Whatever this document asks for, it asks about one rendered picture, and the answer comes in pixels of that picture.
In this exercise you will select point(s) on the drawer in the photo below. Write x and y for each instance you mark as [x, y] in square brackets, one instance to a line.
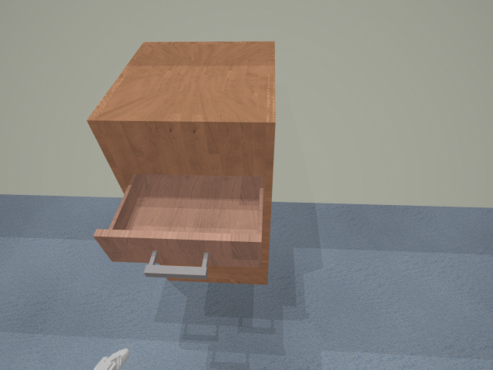
[184, 216]

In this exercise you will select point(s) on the robot left hand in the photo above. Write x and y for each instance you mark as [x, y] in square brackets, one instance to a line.
[114, 362]

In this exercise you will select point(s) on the cabinet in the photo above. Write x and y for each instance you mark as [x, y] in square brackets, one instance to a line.
[195, 108]

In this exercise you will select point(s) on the handle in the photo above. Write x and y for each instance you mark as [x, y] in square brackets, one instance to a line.
[166, 271]

